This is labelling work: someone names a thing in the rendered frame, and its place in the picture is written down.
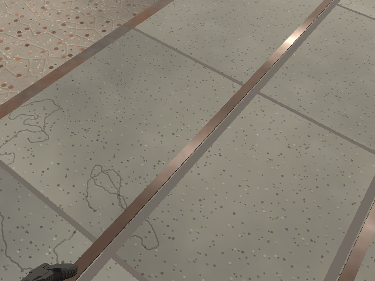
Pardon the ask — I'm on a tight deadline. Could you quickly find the left robot hand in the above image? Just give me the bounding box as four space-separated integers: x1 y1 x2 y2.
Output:
21 263 78 281

